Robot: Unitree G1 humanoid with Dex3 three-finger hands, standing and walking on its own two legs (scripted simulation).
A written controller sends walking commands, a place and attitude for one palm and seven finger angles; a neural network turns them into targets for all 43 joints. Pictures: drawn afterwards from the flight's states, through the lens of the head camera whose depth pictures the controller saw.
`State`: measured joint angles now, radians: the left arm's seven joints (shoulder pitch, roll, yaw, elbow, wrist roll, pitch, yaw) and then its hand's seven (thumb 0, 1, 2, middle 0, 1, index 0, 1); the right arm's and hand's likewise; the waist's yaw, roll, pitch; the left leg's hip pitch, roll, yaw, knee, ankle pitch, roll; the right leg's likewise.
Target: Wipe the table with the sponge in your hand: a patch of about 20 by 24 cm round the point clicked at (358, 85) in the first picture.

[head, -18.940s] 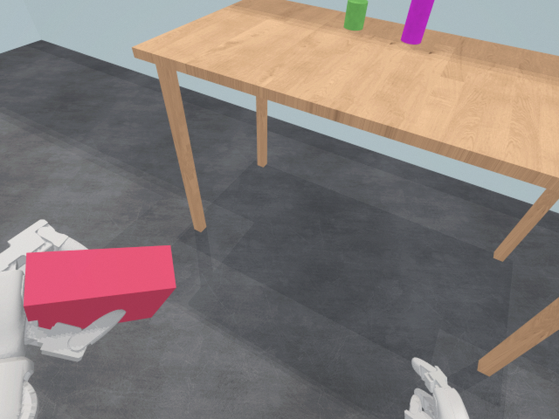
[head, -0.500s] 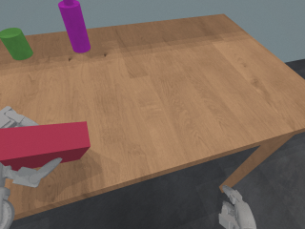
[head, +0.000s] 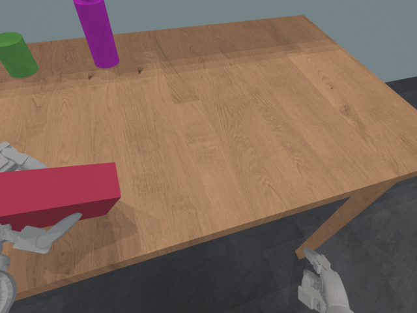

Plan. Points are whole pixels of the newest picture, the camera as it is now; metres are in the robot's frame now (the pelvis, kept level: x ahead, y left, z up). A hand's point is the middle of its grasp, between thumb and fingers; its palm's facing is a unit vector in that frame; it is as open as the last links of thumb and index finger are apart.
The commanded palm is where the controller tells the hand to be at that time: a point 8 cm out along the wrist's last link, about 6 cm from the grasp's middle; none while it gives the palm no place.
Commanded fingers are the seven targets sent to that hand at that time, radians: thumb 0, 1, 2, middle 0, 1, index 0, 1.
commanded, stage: shuffle to correct the standing spot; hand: left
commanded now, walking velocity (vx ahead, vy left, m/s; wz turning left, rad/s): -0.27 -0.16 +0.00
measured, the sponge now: (79, 196) +0.24 +0.22 +0.14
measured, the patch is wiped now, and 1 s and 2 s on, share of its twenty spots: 0.00 0.00 0.00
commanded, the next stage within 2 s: come to a stop and stand still in 0.74 s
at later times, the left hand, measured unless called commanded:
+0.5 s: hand (67, 226) +0.18 +0.20 +0.18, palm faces +0.35 -0.81 -0.47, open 9.4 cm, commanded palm +0.11 +0.24 +0.17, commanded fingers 0.00 0.10 1.30 -1.20 -1.60 -1.20 -1.60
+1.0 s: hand (97, 256) +0.16 +0.15 +0.17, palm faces +0.41 -0.81 -0.42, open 9.4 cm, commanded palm +0.10 +0.19 +0.17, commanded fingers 0.00 0.10 1.30 -1.20 -1.60 -1.20 -1.60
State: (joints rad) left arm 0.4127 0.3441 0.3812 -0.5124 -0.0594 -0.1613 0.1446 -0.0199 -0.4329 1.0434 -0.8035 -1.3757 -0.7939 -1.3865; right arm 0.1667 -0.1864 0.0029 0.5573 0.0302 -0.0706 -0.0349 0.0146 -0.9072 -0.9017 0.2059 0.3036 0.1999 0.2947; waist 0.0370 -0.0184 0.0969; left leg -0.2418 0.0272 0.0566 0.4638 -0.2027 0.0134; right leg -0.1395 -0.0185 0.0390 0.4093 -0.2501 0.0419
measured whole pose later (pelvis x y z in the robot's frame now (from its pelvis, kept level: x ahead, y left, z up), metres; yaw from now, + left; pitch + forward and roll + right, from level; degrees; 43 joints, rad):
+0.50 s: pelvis -0.05 -0.04 -0.01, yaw -1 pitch +1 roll -1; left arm 0.46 0.43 0.48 -0.61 -0.07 -0.27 0.12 0.00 -0.43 1.04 -0.80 -1.38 -0.79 -1.39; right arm 0.18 -0.18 -0.03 0.56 -0.01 -0.12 -0.03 0.01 -0.91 -0.90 0.20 0.30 0.20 0.29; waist 0.00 -0.01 0.16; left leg -0.41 0.11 0.03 0.56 -0.16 -0.04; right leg -0.35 0.04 -0.02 0.60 -0.35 0.00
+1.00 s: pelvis -0.07 -0.09 -0.01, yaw -1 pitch -2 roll -2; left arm 0.45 0.36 0.41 -0.58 -0.04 -0.16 0.15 -0.01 -0.43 1.04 -0.80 -1.38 -0.79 -1.39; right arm 0.20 -0.19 0.00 0.56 0.02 -0.11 0.00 0.01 -0.91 -0.90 0.21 0.30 0.20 0.29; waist 0.01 0.03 0.13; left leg -0.30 0.09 0.00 0.66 -0.36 -0.02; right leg -0.28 0.03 -0.08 0.54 -0.20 -0.03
